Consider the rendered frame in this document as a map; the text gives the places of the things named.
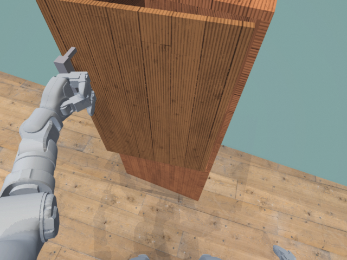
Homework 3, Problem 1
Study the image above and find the left robot forearm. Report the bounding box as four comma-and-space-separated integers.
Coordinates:
0, 108, 63, 198

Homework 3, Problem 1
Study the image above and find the left robot hand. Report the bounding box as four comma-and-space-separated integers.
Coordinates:
40, 71, 97, 121

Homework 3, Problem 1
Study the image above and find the cupboard door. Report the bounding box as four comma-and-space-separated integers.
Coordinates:
36, 0, 255, 172

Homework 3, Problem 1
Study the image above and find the right robot hand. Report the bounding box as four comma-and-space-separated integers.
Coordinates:
273, 245, 296, 260

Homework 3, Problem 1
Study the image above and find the left robot shin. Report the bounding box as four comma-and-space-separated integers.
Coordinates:
138, 254, 149, 259

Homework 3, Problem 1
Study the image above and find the handle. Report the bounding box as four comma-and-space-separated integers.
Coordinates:
54, 47, 93, 93

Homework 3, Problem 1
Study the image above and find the left robot upper arm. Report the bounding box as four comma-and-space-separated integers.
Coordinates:
0, 192, 60, 260

